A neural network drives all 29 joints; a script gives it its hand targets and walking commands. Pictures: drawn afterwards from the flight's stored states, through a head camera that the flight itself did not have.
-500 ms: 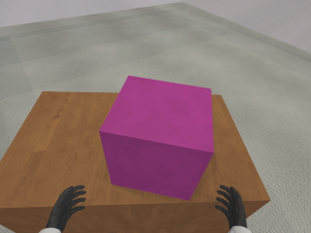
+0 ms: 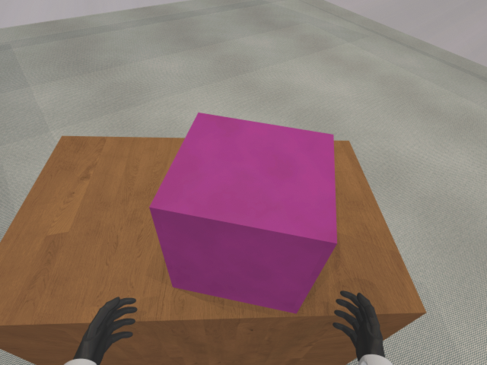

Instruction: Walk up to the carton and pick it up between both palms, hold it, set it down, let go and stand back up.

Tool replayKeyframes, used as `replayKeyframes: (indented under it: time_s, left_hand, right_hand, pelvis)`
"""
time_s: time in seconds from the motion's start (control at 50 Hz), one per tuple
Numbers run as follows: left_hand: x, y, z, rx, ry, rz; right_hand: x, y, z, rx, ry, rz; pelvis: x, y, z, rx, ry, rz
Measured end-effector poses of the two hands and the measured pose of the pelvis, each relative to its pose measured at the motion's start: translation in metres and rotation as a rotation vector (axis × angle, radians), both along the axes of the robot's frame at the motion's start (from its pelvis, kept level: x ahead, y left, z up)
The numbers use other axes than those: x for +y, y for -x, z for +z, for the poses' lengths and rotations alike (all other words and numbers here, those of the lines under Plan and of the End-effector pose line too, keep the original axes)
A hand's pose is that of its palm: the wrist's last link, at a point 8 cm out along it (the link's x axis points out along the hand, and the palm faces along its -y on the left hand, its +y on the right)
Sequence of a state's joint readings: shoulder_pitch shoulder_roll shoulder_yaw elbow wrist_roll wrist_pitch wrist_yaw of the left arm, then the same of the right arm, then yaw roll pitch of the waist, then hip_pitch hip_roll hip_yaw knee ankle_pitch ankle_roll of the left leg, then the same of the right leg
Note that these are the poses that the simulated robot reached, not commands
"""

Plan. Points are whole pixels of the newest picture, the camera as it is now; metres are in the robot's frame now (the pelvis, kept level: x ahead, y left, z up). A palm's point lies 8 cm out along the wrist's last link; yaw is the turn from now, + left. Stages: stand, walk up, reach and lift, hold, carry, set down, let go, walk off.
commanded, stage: set down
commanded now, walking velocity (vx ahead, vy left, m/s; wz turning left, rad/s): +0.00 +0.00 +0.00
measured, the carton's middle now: (248, 215) +0.40 -0.02 +0.01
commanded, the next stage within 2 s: let go in 0.94 s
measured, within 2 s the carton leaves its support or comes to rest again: neither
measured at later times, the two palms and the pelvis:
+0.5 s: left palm (95, 347) +0.18 +0.23 -0.05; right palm (365, 361) +0.15 -0.20 -0.07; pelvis +0.00 +0.00 +0.00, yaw +0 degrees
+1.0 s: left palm (97, 345) +0.19 +0.23 -0.05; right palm out of the picture +0.15 -0.21 -0.08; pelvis +0.00 +0.00 +0.00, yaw +0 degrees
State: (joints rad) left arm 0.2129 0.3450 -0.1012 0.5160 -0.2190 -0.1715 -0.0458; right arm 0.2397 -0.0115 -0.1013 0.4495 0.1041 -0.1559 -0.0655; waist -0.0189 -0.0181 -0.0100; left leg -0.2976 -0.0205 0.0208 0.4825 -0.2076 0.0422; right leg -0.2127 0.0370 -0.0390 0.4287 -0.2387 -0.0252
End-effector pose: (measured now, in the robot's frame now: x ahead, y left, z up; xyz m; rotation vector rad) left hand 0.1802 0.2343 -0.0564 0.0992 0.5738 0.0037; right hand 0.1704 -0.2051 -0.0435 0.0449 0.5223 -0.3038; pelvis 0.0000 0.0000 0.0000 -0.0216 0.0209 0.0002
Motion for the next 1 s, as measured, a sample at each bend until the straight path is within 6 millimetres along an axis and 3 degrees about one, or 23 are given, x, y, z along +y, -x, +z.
replayKeyframes:
  time_s: [0.44,1.0]
  left_hand:
    - [-0.003,-0.003,0.003,0.037,-0.039,-0.002]
    - [-0.006,-0.006,0.006,0.079,-0.057,0.033]
  right_hand:
    - [0.002,0.015,-0.021,0.102,-0.051,0.039]
    - [-0.006,0.02,-0.035,0.171,-0.065,0.092]
  pelvis:
    - [-0.001,0.002,0.0,-0.02,-0.001,0.0]
    - [-0.003,0.0,0.0,-0.02,-0.004,0.0]
